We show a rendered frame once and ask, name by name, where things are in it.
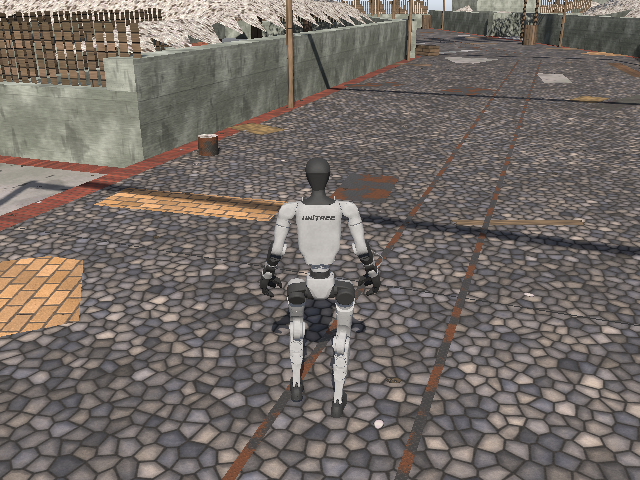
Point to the robot right upper arm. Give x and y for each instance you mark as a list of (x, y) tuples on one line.
[(350, 210)]

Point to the robot right hand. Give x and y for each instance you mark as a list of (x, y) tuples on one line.
[(368, 281)]

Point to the robot left forearm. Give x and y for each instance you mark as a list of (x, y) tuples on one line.
[(270, 264)]

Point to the robot left upper arm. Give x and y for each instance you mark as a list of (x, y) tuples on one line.
[(286, 212)]

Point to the robot left hand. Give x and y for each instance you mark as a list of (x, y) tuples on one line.
[(269, 282)]

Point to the robot right forearm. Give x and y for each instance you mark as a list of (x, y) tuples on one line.
[(368, 262)]

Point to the robot right shin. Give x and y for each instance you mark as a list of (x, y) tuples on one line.
[(340, 369)]

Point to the robot shin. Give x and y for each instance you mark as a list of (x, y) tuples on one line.
[(340, 369), (296, 355)]

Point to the robot left shin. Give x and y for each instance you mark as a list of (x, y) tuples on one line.
[(296, 355)]

